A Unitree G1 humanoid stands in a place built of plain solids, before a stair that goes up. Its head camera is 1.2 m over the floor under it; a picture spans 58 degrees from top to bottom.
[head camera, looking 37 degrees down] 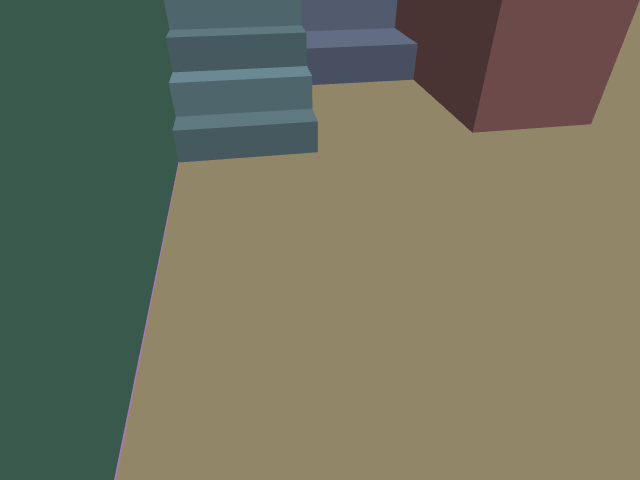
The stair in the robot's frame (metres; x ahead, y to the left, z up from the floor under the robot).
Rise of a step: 0.20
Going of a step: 0.22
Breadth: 0.85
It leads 10 degrees to the left of straight ahead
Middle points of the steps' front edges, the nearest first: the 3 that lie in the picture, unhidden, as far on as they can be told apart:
2.44 0.43 0.20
2.66 0.47 0.41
2.87 0.50 0.61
